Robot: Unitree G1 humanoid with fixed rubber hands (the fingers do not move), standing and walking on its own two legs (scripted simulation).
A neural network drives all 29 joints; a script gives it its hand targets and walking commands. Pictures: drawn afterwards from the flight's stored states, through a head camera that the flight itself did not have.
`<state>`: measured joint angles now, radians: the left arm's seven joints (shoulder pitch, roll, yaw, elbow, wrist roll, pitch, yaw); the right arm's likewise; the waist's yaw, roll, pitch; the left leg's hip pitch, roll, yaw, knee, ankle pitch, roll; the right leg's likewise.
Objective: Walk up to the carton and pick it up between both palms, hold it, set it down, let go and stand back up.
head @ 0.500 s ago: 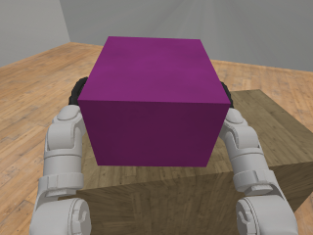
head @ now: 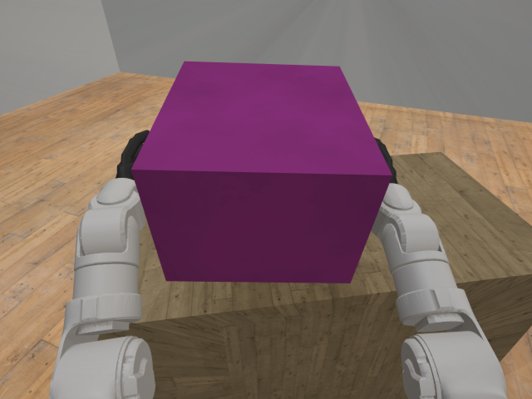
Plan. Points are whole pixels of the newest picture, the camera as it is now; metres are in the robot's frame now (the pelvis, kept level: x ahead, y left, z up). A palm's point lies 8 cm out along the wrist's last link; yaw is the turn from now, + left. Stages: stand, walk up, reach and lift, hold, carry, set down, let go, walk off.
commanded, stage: hold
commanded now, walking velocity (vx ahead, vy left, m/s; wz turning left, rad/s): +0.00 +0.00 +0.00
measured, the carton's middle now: (260, 163) +0.42 -0.03 +0.21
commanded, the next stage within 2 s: set down in 0.62 s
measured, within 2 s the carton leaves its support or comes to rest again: neither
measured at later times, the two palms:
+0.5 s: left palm (132, 184) +0.37 +0.16 +0.22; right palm (381, 187) +0.35 -0.20 +0.20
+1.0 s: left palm (137, 182) +0.39 +0.16 +0.21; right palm (379, 180) +0.36 -0.21 +0.21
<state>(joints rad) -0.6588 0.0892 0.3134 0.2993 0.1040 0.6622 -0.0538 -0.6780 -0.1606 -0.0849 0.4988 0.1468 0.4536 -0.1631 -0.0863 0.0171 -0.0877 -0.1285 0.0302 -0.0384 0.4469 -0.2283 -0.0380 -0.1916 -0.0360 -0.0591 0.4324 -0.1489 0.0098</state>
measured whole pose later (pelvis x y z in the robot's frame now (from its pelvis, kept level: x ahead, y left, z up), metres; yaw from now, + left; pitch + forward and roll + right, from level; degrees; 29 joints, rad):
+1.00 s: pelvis +0.01 +0.00 +0.00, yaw +0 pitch -6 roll +0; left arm -0.69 0.09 0.37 0.51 0.13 0.39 -0.11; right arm -0.68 -0.09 -0.18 0.57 0.08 0.26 -0.15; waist -0.09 -0.01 -0.07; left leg -0.08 0.03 -0.04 0.41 -0.23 -0.03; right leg -0.16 -0.04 -0.06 0.43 -0.16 0.01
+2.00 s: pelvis +0.05 +0.01 +0.00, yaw +0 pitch -5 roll -1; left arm -0.66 0.11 0.36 0.70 0.15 0.16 -0.13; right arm -0.60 -0.04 -0.21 0.65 0.01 0.04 -0.14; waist -0.09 -0.03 0.04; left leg -0.03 0.03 -0.04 0.39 -0.27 -0.03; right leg -0.09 -0.04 -0.06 0.36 -0.19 0.02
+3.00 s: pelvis +0.07 +0.02 +0.00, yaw +0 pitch +2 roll -1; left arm -0.80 0.21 0.32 1.11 0.15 -0.10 -0.14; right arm -0.60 0.04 -0.34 0.77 -0.10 -0.09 -0.15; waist -0.09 -0.04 -0.01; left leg -0.14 0.03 -0.04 0.39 -0.29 -0.02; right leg -0.20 -0.04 -0.06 0.36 -0.20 0.02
